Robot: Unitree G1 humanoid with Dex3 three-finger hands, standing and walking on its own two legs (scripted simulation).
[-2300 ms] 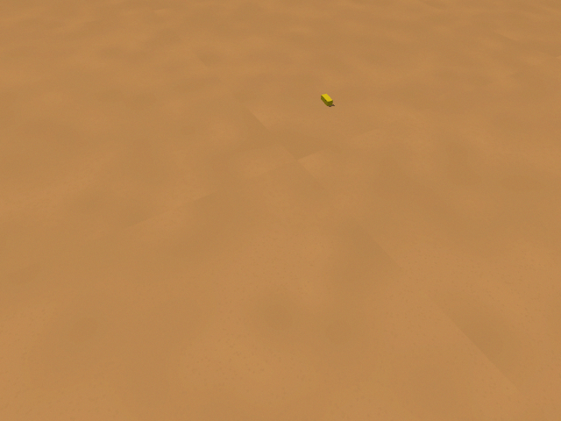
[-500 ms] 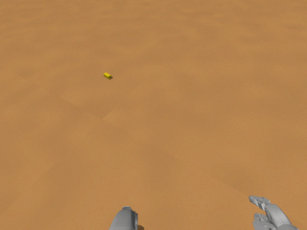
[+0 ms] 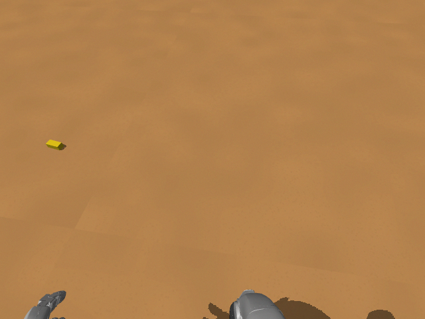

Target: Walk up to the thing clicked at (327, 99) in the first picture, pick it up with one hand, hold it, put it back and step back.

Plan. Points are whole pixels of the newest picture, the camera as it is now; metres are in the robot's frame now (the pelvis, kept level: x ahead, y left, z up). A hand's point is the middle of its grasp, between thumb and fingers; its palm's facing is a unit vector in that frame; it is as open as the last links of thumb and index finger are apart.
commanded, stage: walk up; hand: left
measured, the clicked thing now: (54, 144) +1.34 +0.87 -0.75
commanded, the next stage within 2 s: none
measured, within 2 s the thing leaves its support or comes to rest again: neither
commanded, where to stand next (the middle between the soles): +0.88 +0.79 m, yaw -27 degrees
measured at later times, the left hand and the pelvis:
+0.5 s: hand out of the picture +0.25 +0.45 -0.12, palm faces -0.15 -0.81 -0.56, open 7.4 cm; pelvis +0.21 +0.13 -0.01, yaw -8 degrees
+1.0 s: hand (6, 187) +0.55 +0.52 -0.13, palm faces -0.25 -0.78 -0.57, open 7.4 cm; pelvis +0.38 +0.25 -0.03, yaw -16 degrees
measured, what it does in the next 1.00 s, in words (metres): walks ahead, turning right: right foot, then left foot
